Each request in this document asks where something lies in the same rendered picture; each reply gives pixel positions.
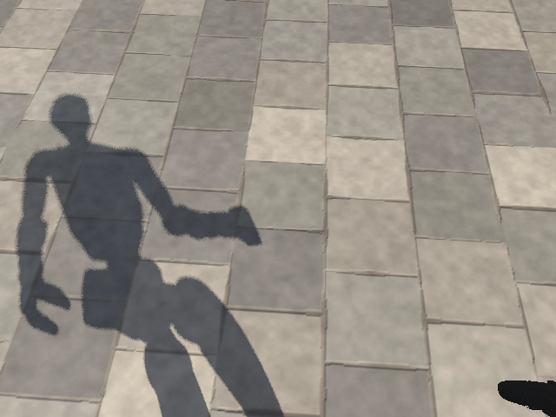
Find robot right hand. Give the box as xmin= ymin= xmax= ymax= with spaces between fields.
xmin=498 ymin=381 xmax=556 ymax=417

